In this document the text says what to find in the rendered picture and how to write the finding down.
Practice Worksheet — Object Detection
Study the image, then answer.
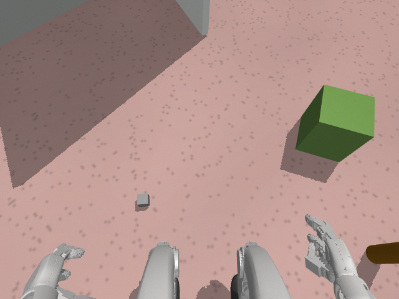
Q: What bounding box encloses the left robot arm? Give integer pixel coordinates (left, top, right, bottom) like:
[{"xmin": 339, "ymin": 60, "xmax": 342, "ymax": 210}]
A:
[{"xmin": 20, "ymin": 285, "xmax": 58, "ymax": 299}]

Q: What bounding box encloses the right robot arm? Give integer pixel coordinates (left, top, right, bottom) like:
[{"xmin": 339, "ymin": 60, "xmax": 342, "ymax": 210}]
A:
[{"xmin": 334, "ymin": 275, "xmax": 376, "ymax": 299}]

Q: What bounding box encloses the right robot hand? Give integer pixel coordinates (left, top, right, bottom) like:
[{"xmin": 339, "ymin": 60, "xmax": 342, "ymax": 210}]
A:
[{"xmin": 305, "ymin": 214, "xmax": 358, "ymax": 284}]

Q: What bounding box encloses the left robot hand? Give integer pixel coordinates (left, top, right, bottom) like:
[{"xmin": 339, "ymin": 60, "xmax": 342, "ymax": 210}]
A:
[{"xmin": 23, "ymin": 243, "xmax": 96, "ymax": 299}]

